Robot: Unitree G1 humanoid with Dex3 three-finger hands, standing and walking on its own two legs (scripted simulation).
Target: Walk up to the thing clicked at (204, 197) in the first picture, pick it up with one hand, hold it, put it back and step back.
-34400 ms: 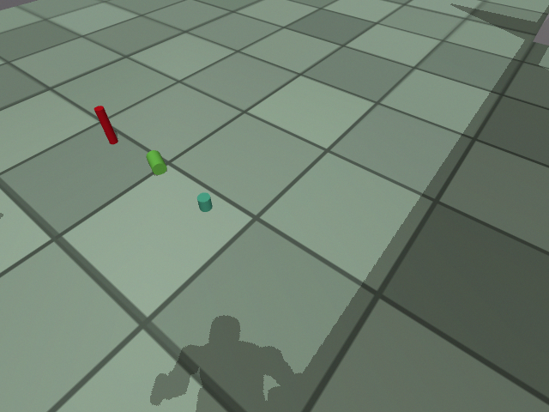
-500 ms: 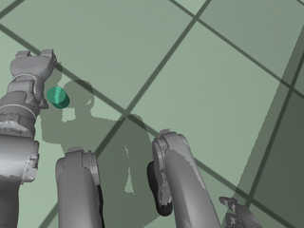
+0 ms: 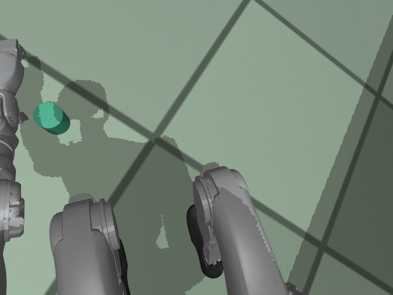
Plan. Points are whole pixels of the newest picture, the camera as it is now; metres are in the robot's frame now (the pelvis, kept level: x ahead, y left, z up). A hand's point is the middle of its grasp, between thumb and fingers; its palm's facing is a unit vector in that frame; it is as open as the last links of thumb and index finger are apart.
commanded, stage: home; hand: left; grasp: from above
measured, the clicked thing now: (52, 119) +0.51 +0.23 -0.30
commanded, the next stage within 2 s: none
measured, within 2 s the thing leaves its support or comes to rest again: neither
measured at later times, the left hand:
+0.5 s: hand out of the picture +0.32 +0.24 +0.06, palm faces -0.23 -0.73 -0.65, open 7.5 cm
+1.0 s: hand out of the picture +0.24 +0.20 +0.27, palm faces +0.17 -0.96 -0.23, open 7.4 cm
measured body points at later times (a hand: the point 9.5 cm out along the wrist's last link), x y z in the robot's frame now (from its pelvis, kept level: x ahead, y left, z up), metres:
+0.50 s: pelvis +0.00 +0.00 +0.17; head +0.16 +0.05 +0.59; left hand +0.33 +0.28 +0.10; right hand +0.19 -0.25 +0.07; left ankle +0.07 +0.12 -0.30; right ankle +0.10 -0.13 -0.30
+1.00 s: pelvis +0.05 +0.00 +0.34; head +0.11 +0.02 +0.79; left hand +0.23 +0.25 +0.28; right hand +0.23 -0.22 +0.26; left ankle +0.07 +0.12 -0.30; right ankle +0.10 -0.13 -0.30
